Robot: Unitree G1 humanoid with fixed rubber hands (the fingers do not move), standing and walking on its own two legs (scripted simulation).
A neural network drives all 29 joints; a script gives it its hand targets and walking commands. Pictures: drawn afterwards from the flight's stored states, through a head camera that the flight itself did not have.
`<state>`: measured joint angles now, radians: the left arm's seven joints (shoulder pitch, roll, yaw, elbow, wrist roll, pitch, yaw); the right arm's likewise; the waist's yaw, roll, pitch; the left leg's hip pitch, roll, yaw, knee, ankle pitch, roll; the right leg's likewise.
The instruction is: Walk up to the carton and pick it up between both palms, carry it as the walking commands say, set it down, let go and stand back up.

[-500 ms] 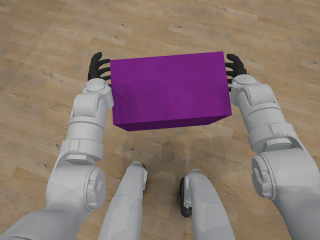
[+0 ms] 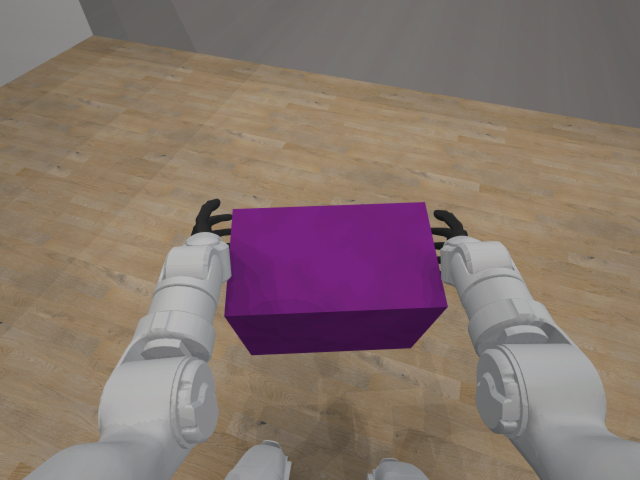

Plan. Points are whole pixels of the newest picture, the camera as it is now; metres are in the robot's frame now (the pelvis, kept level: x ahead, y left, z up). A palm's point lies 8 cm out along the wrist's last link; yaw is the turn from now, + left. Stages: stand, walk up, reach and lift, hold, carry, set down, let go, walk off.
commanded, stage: reach and lift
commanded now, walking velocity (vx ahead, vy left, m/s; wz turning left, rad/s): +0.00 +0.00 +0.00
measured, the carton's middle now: (330, 285) +0.39 +0.02 -0.02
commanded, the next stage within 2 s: hold in 1.04 s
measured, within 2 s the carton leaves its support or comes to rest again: neither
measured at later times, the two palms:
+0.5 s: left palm (222, 234) +0.40 +0.17 +0.07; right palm (467, 244) +0.41 -0.17 +0.07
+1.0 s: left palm (214, 241) +0.39 +0.18 +0.07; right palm (466, 254) +0.39 -0.16 +0.07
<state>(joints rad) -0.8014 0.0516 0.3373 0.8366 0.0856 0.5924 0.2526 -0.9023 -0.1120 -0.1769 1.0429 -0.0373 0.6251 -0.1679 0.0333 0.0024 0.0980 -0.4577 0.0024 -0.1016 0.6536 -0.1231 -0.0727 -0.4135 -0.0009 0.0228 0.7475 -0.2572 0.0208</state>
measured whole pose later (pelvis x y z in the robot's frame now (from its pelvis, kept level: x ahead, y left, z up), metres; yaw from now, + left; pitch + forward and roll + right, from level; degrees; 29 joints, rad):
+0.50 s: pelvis +0.08 +0.01 +0.02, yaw +0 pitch +5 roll -1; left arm -0.43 -0.09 0.35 0.55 0.24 0.65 0.19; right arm -0.57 -0.02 -0.20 0.80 -0.23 0.67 -0.06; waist -0.04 0.00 -0.22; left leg -0.45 0.00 -0.10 0.54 -0.17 -0.05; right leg -0.37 -0.01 0.02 0.55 -0.26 0.02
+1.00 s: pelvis +0.10 +0.01 +0.03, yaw +0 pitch +3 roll -1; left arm -0.30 -0.11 0.31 0.47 0.24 0.69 0.18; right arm -0.41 0.02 -0.17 0.69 -0.22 0.71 -0.06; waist -0.04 0.00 -0.27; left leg -0.37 0.01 -0.10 0.50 -0.18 -0.04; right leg -0.28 -0.01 0.02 0.48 -0.26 0.02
